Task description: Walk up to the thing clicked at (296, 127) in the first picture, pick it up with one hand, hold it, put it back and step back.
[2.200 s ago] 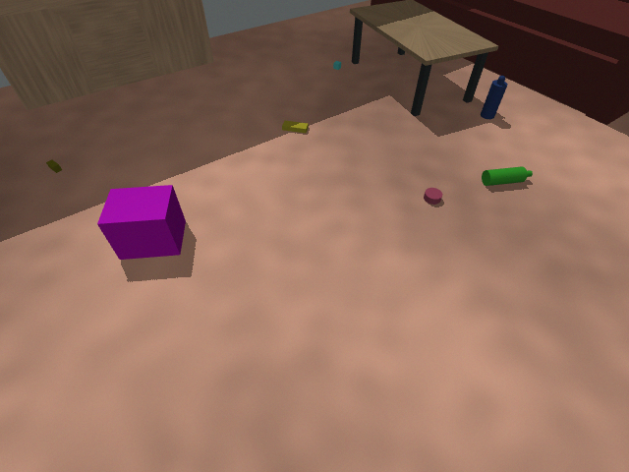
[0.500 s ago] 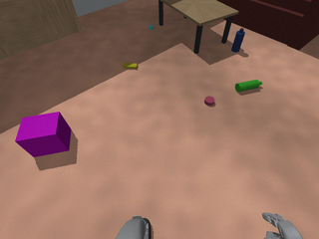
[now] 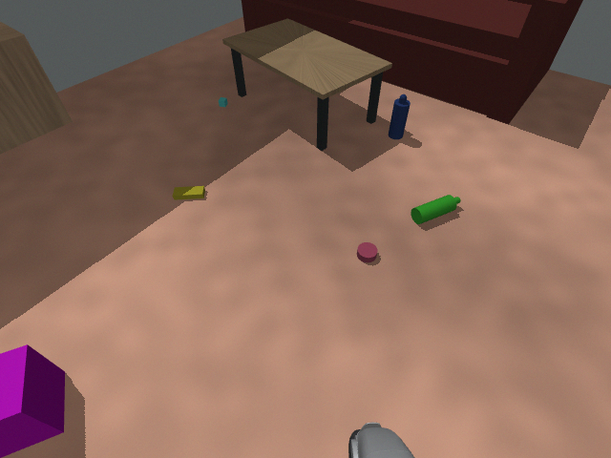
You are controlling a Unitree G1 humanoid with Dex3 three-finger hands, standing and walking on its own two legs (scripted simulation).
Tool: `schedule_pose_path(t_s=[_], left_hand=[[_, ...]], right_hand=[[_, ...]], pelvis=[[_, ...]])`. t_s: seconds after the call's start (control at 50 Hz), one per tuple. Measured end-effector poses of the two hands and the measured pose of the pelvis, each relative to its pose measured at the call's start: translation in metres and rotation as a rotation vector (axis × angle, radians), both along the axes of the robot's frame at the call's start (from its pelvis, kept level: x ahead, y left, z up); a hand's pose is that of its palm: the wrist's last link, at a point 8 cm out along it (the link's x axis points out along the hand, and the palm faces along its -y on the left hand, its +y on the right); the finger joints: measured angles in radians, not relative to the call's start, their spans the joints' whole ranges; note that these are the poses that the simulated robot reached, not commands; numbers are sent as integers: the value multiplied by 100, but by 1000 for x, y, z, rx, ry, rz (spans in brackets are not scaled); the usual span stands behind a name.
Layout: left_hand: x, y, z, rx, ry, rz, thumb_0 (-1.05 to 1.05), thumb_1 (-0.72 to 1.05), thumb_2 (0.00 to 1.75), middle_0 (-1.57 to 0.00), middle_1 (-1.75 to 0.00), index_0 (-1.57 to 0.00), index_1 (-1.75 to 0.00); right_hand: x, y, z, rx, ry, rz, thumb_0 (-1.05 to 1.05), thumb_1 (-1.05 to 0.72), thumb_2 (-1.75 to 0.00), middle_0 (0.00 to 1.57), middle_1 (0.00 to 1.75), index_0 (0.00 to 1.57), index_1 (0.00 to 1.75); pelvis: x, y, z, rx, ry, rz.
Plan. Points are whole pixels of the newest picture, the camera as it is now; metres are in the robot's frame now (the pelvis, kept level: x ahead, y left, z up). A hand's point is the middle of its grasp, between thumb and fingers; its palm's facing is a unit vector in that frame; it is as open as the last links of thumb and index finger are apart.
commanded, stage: walk up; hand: left
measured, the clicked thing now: (189, 192) +1.44 +0.47 -0.76
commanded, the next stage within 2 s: none
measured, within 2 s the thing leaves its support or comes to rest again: neither
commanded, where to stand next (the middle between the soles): +1.04 +0.24 m, yaw -2 degrees
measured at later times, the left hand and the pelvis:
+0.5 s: hand (109, 377) +0.31 +0.32 -0.16, palm faces +0.00 -0.92 -0.38, open 7.4 cm; pelvis +0.28 +0.04 -0.01, yaw +1 degrees
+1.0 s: hand (126, 237) +0.61 +0.35 -0.13, palm faces -0.08 -0.91 -0.40, open 7.4 cm; pelvis +0.51 +0.08 -0.01, yaw +0 degrees
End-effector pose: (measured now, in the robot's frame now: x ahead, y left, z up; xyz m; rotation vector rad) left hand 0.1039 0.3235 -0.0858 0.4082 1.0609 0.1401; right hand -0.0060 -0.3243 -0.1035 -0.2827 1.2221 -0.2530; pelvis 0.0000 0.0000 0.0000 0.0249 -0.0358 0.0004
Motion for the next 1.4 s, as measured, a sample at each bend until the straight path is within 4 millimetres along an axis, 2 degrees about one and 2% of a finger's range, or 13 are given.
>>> schedule_pose_path(t_s=[0.08,0.14,0.26,0.36,0.52,0.58,0.68,0.86,0.98,1.08,1.14,1.24,1.4], left_hand=[[71,-15,-7,16,-17,-8,1,90,90,-20,-30,-20,-30],[113,-30,-9,5,-58,-4,1,90,90,-20,-30,-20,-30],[140,-36,3,-18,-60,70,0,90,90,-21,-30,-20,-30],[152,-17,-2,-10,37,84,0,90,90,-21,-30,-20,-30],[208,53,-38,1,91,126,1,90,90,-21,-30,-21,-30],[240,70,-47,-1,125,131,1,90,90,-21,-30,-20,-30],[304,80,-33,-33,105,84,1,90,90,-21,-30,-20,-30],[405,90,-14,-21,81,59,1,90,90,-21,-30,-20,-30],[486,77,-9,6,46,22,1,90,90,-20,-30,-20,-30],[547,59,-6,21,-48,16,1,90,90,-21,-30,-20,-30],[561,55,4,17,-82,44,1,90,90,-21,-30,-20,-30],[566,60,15,28,-44,72,0,90,90,-21,-30,-20,-30],[572,98,9,37,40,110,1,90,90,-21,-30,-21,-30]], right_hand=[[44,-7,-25,20,61,-14,1,-90,-90,20,30,20,30],[91,-5,-35,38,84,3,1,-91,-90,20,30,20,30],[216,5,-14,53,-44,86,1,-91,-90,20,30,20,30],[312,12,4,31,-169,124,0,-91,-90,20,30,20,30],[423,52,10,-32,-168,194,0,-91,-90,20,30,20,30],[443,72,14,-46,-189,178,0,-91,-90,20,30,20,30],[447,95,26,-35,-138,97,0,-90,-90,20,30,20,30],[466,108,15,-6,-29,34,0,-90,-90,20,30,20,30],[506,103,-13,31,10,5,1,-90,-90,20,30,20,30],[561,99,-37,63,23,24,1,-90,-90,20,30,20,30],[602,101,-31,78,1,70,1,-91,-90,20,30,20,30],[666,97,-14,69,-83,99,1,-91,-90,20,30,20,30],[729,108,-1,22,-74,129,0,-91,-90,20,30,20,30]], pelvis=[[60,-10,-15,-12,22,6],[96,-17,-17,-49,18,12],[160,-15,2,-16,3,0],[207,1,4,-47,0,-2],[294,45,-18,-65,10,26],[321,62,-19,-56,1,18],[365,78,1,-58,-4,15],[446,92,8,-17,-9,7],[503,87,-4,10,-6,-2],[545,76,-14,-23,-17,10],[567,74,-6,-1,-24,8],[599,78,5,-6,-30,0],[645,104,5,-42,-21,22]])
